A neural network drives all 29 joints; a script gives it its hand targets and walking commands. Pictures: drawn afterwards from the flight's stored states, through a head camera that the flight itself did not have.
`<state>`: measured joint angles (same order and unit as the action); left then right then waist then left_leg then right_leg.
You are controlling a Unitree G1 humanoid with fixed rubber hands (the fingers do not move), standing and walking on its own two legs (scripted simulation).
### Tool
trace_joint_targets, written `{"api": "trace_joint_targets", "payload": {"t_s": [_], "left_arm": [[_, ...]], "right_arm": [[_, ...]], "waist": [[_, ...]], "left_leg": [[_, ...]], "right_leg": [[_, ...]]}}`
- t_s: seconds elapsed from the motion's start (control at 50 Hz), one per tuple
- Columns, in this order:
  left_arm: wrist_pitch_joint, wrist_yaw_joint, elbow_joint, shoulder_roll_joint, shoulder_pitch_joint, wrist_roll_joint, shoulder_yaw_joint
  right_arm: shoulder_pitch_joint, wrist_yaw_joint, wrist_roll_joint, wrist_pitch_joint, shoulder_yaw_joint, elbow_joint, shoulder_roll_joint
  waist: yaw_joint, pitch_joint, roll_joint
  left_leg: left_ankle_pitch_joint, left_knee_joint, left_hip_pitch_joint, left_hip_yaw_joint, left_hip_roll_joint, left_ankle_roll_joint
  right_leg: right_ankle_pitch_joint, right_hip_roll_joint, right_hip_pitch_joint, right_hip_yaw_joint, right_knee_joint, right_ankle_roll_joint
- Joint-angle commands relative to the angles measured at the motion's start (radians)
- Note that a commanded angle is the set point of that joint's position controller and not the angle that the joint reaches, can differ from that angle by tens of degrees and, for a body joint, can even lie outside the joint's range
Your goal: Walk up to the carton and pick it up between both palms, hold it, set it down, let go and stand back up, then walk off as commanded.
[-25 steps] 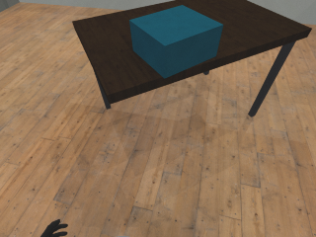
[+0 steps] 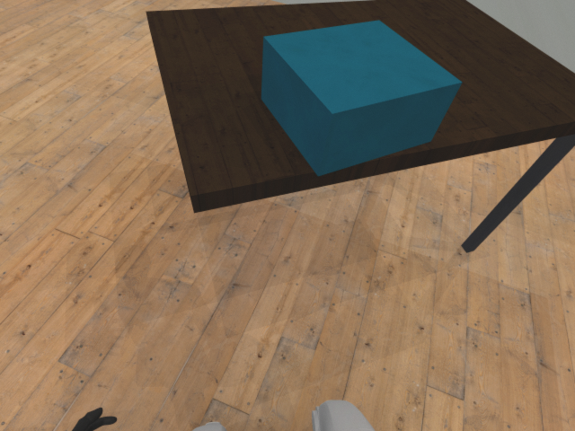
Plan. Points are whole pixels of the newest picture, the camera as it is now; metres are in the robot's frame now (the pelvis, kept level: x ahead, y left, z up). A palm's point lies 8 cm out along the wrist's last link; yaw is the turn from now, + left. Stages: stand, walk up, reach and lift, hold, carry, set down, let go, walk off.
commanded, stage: walk up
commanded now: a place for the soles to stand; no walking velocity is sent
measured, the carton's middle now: (351, 91) +0.74 -0.14 +0.06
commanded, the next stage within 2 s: none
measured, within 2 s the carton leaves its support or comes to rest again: neither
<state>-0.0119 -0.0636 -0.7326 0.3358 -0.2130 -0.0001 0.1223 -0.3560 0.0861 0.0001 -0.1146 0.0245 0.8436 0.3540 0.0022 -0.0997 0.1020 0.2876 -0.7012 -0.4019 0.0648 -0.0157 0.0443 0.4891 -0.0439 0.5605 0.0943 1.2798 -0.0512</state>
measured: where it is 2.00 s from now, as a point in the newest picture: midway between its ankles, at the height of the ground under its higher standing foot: outside the picture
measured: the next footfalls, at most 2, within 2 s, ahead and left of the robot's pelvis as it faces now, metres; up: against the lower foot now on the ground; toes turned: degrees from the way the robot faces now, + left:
right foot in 0.22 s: +0.13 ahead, -0.22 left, +0.00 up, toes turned +2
left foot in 0.62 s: +0.22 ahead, +0.03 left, +0.00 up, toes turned +11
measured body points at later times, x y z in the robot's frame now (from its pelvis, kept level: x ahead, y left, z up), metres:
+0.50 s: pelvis +0.08 -0.12 -0.01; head +0.11 -0.12 +0.44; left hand +0.13 +0.19 -0.12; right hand +0.17 -0.43 -0.12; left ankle +0.10 +0.04 -0.66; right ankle +0.09 -0.23 -0.71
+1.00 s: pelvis +0.15 -0.15 -0.01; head +0.19 -0.10 +0.43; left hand +0.21 +0.16 -0.15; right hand +0.24 -0.48 -0.09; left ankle +0.18 +0.02 -0.71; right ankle +0.20 -0.30 -0.66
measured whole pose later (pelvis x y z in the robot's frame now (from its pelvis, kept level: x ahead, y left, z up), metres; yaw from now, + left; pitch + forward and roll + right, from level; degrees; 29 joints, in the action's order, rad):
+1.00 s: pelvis +0.15 -0.15 -0.01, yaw +9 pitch +0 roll +2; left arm -0.06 -0.05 -0.74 0.36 -0.20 0.00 0.13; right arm -0.36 0.11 0.00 -0.13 0.02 0.86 0.38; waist 0.00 -0.10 0.15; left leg 0.33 -0.79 -0.46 0.00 -0.04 0.01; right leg 0.48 -0.07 0.59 0.09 1.18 -0.02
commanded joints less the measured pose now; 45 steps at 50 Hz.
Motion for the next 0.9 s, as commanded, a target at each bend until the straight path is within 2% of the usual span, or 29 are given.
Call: {"api": "trace_joint_targets", "payload": {"t_s": [0.0,0.04,0.1,0.14,0.18,0.2,0.22,0.24,0.26,0.28,0.3,0.32,0.34,0.38,0.42,0.48,0.52,0.56,0.58,0.6,0.62,0.64,0.66,0.68,0.7,0.74,0.76,0.8,0.88], "left_arm": [[-0.009,-0.008,0.094,0.224,-0.013,-0.053,0.058],[-0.004,-0.012,0.113,0.229,0.026,-0.052,0.057],[0.002,-0.012,0.105,0.265,0.057,-0.054,0.068],[0.011,-0.014,0.083,0.264,-0.026,-0.049,0.078],[0.022,-0.001,-0.021,0.257,-0.265,-0.050,0.104],[0.027,0.009,-0.044,0.307,-0.332,-0.058,0.121],[0.027,0.016,-0.017,0.361,-0.297,-0.066,0.116],[0.021,0.018,0.036,0.371,-0.153,-0.051,0.108],[0.018,0.019,0.060,0.417,-0.048,-0.031,0.116],[0.025,0.022,0.064,0.410,0.006,-0.022,0.111],[0.030,0.026,0.049,0.365,0.009,-0.022,0.103],[0.031,0.024,0.049,0.316,0.010,-0.022,0.090],[0.031,0.023,0.043,0.307,-0.008,-0.027,0.085],[0.033,0.019,0.035,0.298,-0.035,-0.037,0.074],[0.036,0.018,0.041,0.302,-0.066,-0.037,0.074],[0.031,0.020,0.050,0.302,-0.109,-0.042,0.070],[0.026,0.026,0.056,0.286,-0.133,-0.047,0.065],[0.014,0.026,0.090,0.281,-0.066,-0.046,0.060],[0.003,0.022,0.119,0.275,0.001,-0.037,0.053],[-0.001,0.022,0.137,0.218,-0.002,-0.035,0.040],[0.000,0.022,0.160,0.146,-0.045,-0.037,0.019],[-0.007,0.024,0.164,0.153,-0.056,-0.035,0.019],[-0.025,0.026,0.153,0.283,0.028,-0.050,0.057],[-0.034,0.026,0.139,0.283,0.046,-0.054,0.055],[-0.036,0.026,0.124,0.280,0.033,-0.047,0.057],[-0.042,0.019,0.088,0.259,-0.025,-0.047,0.062],[-0.045,0.015,0.093,0.249,-0.043,-0.048,0.067],[-0.057,0.013,0.095,0.239,-0.039,-0.055,0.070],[-0.055,0.021,0.068,0.224,-0.037,-0.046,0.054]], "right_arm": [[-0.098,0.006,0.018,-0.047,0.108,-0.033,0.340],[-0.089,0.004,0.019,-0.048,0.123,-0.049,0.371],[-0.061,0.007,0.029,-0.043,0.135,-0.053,0.398],[0.031,0.008,0.032,-0.037,0.133,-0.073,0.405],[0.122,0.009,0.037,-0.018,0.104,-0.079,0.327],[0.073,0.015,0.039,-0.009,0.071,-0.063,0.217],[0.055,0.021,0.025,0.001,0.041,-0.075,0.161],[0.055,0.029,0.029,0.019,0.067,-0.075,0.219],[0.059,0.024,0.023,0.017,0.103,-0.067,0.316],[0.058,0.022,0.026,0.016,0.105,-0.047,0.337],[0.055,0.017,0.028,0.014,0.104,-0.025,0.328],[0.037,0.006,0.012,0.018,0.095,0.001,0.315],[0.006,-0.002,0.004,0.018,0.093,0.011,0.308],[0.024,-0.017,0.007,0.022,0.093,0.000,0.300],[0.050,-0.021,0.008,0.015,0.089,-0.016,0.302],[0.066,-0.020,0.013,0.001,0.075,-0.021,0.279],[0.071,-0.016,0.011,-0.012,0.065,-0.027,0.252],[-0.041,-0.003,0.004,-0.027,0.065,0.001,0.241],[-0.175,0.004,0.008,-0.036,0.073,0.044,0.237],[-0.325,0.013,0.017,-0.044,0.103,0.084,0.299],[-0.395,0.028,0.032,-0.046,0.133,0.088,0.399],[-0.344,0.042,0.033,-0.040,0.145,0.049,0.429],[-0.304,0.046,0.008,-0.028,0.152,0.031,0.433],[-0.247,0.051,0.011,-0.029,0.153,0.023,0.441],[-0.195,0.052,0.009,-0.030,0.139,0.012,0.407],[-0.127,0.052,0.016,-0.032,0.122,-0.002,0.357],[-0.133,0.048,0.022,-0.034,0.119,-0.004,0.357],[-0.169,0.047,0.030,-0.041,0.118,-0.006,0.353],[-0.080,0.029,0.042,-0.032,0.119,-0.035,0.363]], "waist": [[0.021,0.081,-0.172],[0.039,0.076,-0.231],[0.053,0.070,-0.236],[-0.014,0.110,-0.266],[-0.163,0.198,-0.091],[-0.200,0.147,0.153],[-0.185,0.052,0.371],[-0.105,-0.036,0.229],[-0.068,-0.019,0.165],[-0.037,-0.039,0.150],[-0.026,-0.086,0.116],[-0.031,-0.125,0.094],[-0.034,-0.115,0.095],[-0.051,-0.144,0.087],[-0.073,-0.113,0.089],[-0.090,-0.052,0.097],[-0.101,0.003,0.133],[-0.052,0.069,0.133],[0.029,0.142,0.091],[0.100,0.253,-0.081],[0.112,0.303,-0.299],[0.074,0.338,-0.303],[0.111,0.314,-0.151],[0.095,0.227,-0.127],[0.063,0.148,-0.090],[0.016,0.095,-0.112],[0.009,0.107,-0.145],[0.023,0.132,-0.158],[0.015,0.131,-0.277]], "left_leg": [[-0.196,0.256,0.177,-0.300,-0.244,0.197],[-0.048,0.260,0.163,-0.346,-0.277,0.212],[0.071,0.238,0.123,-0.389,-0.281,0.218],[0.093,0.171,0.035,-0.346,-0.280,0.179],[-0.003,-0.146,-0.205,-0.200,-0.179,0.075],[0.151,-0.438,-0.356,-0.117,-0.037,0.008],[0.336,-0.645,-0.532,-0.119,0.097,-0.027],[0.268,-0.666,-0.493,-0.175,0.074,-0.025],[0.221,-0.694,-0.436,-0.158,0.053,-0.024],[0.166,-0.696,-0.441,-0.145,0.012,-0.032],[0.124,-0.663,-0.451,-0.136,-0.017,-0.030],[0.069,-0.598,-0.409,-0.146,-0.027,-0.033],[0.046,-0.569,-0.380,-0.138,-0.025,-0.036],[0.026,-0.510,-0.342,-0.110,-0.019,-0.039],[0.054,-0.441,-0.362,-0.091,-0.020,-0.041],[0.137,-0.281,-0.363,-0.037,-0.023,-0.035],[0.177,-0.173,-0.321,0.018,-0.008,-0.021],[0.093,-0.022,-0.126,0.075,0.021,0.001],[-0.076,0.129,0.089,0.105,0.050,0.004],[-0.183,0.182,0.321,-0.031,-0.019,0.029],[-0.286,0.159,0.534,-0.389,-0.202,0.108],[-0.333,0.211,0.607,-0.776,-0.422,0.191],[-0.207,0.262,0.543,-0.845,-0.452,0.277],[-0.272,0.269,0.436,-0.825,-0.454,0.283],[-0.316,0.256,0.355,-0.711,-0.405,0.243],[-0.410,0.206,0.234,-0.500,-0.310,0.172],[-0.410,0.196,0.196,-0.450,-0.301,0.174],[-0.473,0.161,0.223,-0.412,-0.288,0.188],[-0.222,0.169,0.113,-0.342,-0.245,0.197]], "right_leg": [[-0.064,-0.076,0.103,-0.019,-0.147,0.053],[-0.059,-0.108,0.129,-0.003,-0.236,0.049],[-0.048,-0.116,0.095,-0.012,-0.310,0.057],[-0.051,-0.113,-0.065,-0.021,-0.437,0.054],[-0.094,-0.043,-0.468,-0.033,-0.655,0.049],[-0.030,-0.062,-0.542,0.072,-0.750,0.082],[0.154,-0.199,-0.428,0.366,-0.925,0.089],[0.372,-0.252,-0.268,0.513,-1.087,0.077],[0.497,-0.299,-0.255,0.651,-1.213,0.014],[0.410,-0.287,-0.261,0.603,-1.170,-0.025],[0.337,-0.259,-0.253,0.500,-1.106,-0.031],[0.275,-0.199,-0.227,0.347,-1.061,0.013],[0.251,-0.180,-0.211,0.287,-1.029,0.015],[0.288,-0.168,-0.178,0.250,-1.029,-0.037],[0.178,-0.180,-0.272,0.241,-0.998,-0.087],[-0.183,-0.197,-0.406,0.176,-0.880,-0.139],[-0.566,-0.199,-0.457,0.110,-0.762,-0.166],[-0.767,-0.157,-0.393,0.003,-0.607,-0.160],[-0.791,-0.108,-0.331,-0.078,-0.463,-0.128],[-0.624,-0.076,-0.207,-0.099,-0.198,-0.075],[-0.228,-0.021,0.045,-0.078,-0.044,-0.016],[0.081,0.026,0.202,-0.035,0.042,0.016],[0.100,-0.006,0.226,-0.003,0.094,0.022],[0.090,-0.022,0.238,0.030,0.162,0.026],[0.054,-0.036,0.218,0.051,0.149,0.024],[0.012,-0.065,0.156,0.045,0.066,0.027],[0.000,-0.060,0.128,0.037,0.056,0.027],[-0.044,-0.055,0.145,0.021,0.045,0.032],[-0.050,-0.061,0.088,-0.027,-0.094,0.034]]}}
